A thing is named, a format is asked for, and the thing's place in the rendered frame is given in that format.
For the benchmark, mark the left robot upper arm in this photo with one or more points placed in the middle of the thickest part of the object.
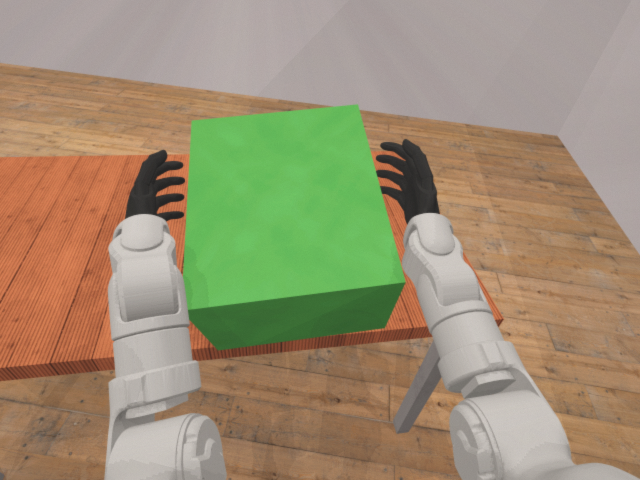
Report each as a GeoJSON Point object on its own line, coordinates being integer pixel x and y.
{"type": "Point", "coordinates": [186, 447]}

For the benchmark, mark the robot right hand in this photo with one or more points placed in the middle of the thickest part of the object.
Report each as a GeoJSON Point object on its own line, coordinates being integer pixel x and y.
{"type": "Point", "coordinates": [419, 194]}

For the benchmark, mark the left robot forearm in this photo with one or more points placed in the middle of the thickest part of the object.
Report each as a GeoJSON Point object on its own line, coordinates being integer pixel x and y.
{"type": "Point", "coordinates": [149, 317]}

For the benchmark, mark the right robot upper arm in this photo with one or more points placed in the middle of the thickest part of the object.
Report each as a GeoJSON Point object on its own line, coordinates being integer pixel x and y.
{"type": "Point", "coordinates": [515, 436]}

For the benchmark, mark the table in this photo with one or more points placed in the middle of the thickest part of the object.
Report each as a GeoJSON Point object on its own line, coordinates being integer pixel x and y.
{"type": "Point", "coordinates": [58, 215]}

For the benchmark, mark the carton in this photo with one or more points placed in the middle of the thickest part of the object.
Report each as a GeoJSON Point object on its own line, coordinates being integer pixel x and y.
{"type": "Point", "coordinates": [287, 234]}

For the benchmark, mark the right robot forearm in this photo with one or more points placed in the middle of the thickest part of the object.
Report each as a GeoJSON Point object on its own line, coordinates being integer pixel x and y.
{"type": "Point", "coordinates": [474, 358]}

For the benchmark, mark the robot left hand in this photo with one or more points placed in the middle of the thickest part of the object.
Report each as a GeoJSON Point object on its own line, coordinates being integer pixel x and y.
{"type": "Point", "coordinates": [143, 199]}

